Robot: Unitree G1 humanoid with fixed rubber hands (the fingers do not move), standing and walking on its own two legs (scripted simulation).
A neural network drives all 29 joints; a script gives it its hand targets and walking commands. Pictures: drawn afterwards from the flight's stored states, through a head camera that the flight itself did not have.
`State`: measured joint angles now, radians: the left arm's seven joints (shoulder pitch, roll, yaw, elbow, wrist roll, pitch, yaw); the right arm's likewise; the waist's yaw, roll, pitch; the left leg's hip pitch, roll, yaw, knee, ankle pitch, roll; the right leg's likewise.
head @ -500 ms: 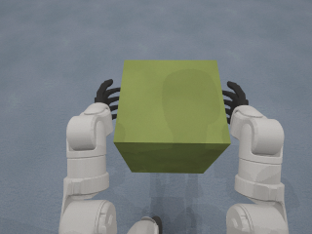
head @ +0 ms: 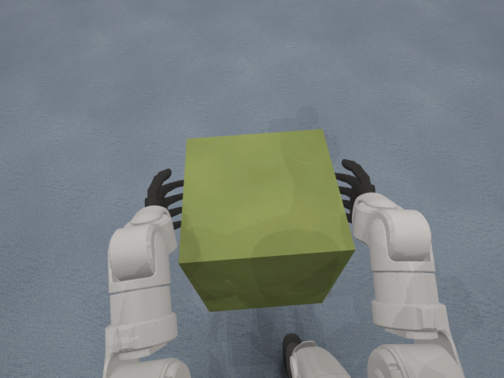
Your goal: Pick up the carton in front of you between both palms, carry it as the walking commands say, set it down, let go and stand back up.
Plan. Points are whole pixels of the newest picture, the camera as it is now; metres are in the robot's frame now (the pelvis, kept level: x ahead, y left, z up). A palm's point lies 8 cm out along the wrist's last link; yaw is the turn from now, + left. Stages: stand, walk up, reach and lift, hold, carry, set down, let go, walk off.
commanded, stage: carry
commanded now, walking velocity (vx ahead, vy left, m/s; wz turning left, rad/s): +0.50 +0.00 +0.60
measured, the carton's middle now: (260, 228) +0.36 -0.02 -0.02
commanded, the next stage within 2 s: none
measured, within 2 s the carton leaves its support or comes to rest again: neither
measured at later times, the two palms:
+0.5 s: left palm (136, 69) +0.62 +0.16 +0.13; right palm (311, 65) +0.59 -0.14 +0.13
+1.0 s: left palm out of the picture +0.90 +0.00 +0.11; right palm (352, 1) +0.83 -0.28 +0.10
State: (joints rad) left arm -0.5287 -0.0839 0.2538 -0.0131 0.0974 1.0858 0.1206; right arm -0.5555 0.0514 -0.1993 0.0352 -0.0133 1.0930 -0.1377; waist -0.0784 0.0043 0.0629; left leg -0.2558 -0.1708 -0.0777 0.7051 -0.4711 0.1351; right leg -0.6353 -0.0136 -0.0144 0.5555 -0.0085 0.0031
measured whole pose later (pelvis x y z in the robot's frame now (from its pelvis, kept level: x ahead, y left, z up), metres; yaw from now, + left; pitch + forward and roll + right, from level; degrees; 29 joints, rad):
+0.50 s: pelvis +0.31 +0.02 +0.03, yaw -2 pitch +5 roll -1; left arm -0.33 -0.09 0.17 -0.09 0.07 1.16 0.09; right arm -0.25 0.15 -0.15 -0.20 -0.14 1.19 -0.11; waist 0.00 0.02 -0.15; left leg -0.16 0.04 0.19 0.35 -0.28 0.03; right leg -0.51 -0.05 -0.08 0.97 -0.36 0.00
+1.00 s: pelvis +0.61 -0.07 +0.03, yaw -17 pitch +4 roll +0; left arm -0.15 -0.13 0.11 -0.30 0.11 1.18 0.09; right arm -0.14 0.13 -0.09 -0.31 -0.13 1.19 -0.08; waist 0.04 0.01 -0.09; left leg -0.63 0.15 0.03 0.93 -0.29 -0.10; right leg -0.22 0.11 -0.08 0.35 -0.20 -0.14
